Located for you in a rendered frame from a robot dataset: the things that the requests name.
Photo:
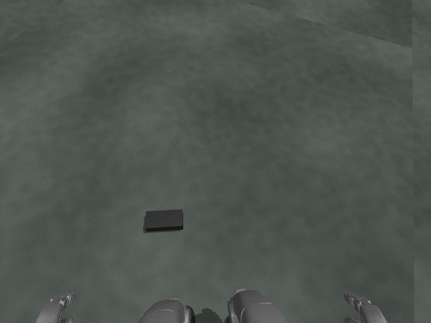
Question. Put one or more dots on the carton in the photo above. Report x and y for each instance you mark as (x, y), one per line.
(164, 220)

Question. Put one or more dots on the right robot hand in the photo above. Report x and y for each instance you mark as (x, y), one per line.
(368, 313)

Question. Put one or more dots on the left robot hand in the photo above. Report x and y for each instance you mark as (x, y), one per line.
(51, 312)

